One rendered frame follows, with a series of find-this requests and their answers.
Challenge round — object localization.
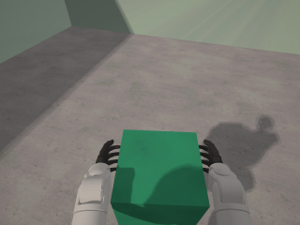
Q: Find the right robot forearm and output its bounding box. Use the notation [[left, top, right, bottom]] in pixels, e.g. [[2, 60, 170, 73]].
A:
[[208, 162, 253, 225]]

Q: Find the left robot hand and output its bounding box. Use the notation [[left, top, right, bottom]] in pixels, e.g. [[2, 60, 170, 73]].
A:
[[96, 140, 121, 172]]

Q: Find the right robot hand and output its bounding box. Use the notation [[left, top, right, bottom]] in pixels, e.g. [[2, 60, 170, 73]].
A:
[[199, 140, 223, 173]]

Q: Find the left robot forearm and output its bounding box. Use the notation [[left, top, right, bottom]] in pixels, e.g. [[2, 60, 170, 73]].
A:
[[71, 162, 112, 225]]

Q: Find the carton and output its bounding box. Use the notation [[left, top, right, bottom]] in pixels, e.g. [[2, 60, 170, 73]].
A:
[[111, 129, 210, 225]]

